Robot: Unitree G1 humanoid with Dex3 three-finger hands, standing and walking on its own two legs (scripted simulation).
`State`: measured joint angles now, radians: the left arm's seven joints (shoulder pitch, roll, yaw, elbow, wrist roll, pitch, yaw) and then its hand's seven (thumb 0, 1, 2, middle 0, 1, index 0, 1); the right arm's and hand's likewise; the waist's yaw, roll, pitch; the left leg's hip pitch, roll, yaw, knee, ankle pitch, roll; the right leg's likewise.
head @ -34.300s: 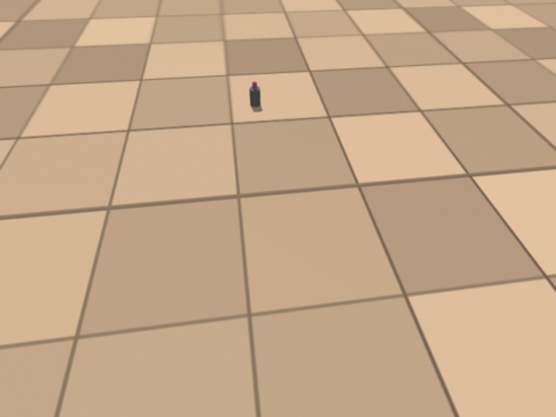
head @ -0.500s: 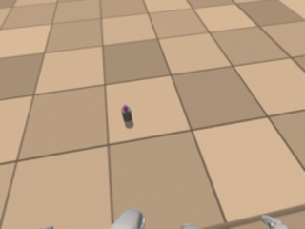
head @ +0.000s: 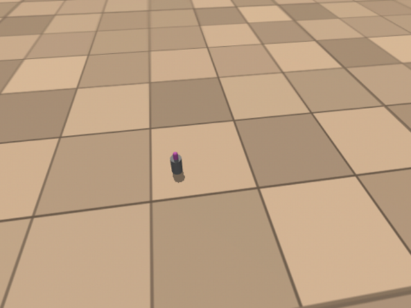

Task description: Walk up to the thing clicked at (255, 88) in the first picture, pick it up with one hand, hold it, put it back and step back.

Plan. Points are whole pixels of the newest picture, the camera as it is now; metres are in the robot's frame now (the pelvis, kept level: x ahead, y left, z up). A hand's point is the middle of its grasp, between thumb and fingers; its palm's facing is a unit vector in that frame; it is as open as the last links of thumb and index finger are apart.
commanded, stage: step back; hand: left
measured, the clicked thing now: (176, 161) +1.04 +0.24 -0.68
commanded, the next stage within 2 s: stand in 0.58 s
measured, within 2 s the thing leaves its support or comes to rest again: neither
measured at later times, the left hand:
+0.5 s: hand out of the picture +0.14 +0.29 -0.15, palm faces +0.03 -0.93 -0.37, open 7.4 cm
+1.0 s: hand out of the picture +0.14 +0.26 -0.14, palm faces -0.01 -0.95 -0.32, open 7.4 cm
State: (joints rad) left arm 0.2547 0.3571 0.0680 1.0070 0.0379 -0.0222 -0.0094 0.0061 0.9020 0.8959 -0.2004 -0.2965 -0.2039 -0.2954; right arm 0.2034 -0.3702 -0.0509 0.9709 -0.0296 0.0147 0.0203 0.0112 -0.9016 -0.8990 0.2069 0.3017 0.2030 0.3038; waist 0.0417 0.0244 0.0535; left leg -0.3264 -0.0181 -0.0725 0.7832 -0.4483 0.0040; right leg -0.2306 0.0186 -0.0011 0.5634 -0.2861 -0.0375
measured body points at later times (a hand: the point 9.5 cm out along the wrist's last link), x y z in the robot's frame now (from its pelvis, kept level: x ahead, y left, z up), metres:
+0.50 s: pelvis +0.05 +0.02 +0.00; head +0.06 +0.02 +0.45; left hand +0.14 +0.34 -0.12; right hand +0.14 -0.27 -0.13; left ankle +0.03 +0.14 -0.73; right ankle +0.03 -0.11 -0.73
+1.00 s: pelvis +0.04 +0.01 +0.02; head +0.05 +0.02 +0.47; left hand +0.14 +0.31 -0.11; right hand +0.14 -0.28 -0.11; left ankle +0.03 +0.14 -0.73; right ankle +0.03 -0.11 -0.73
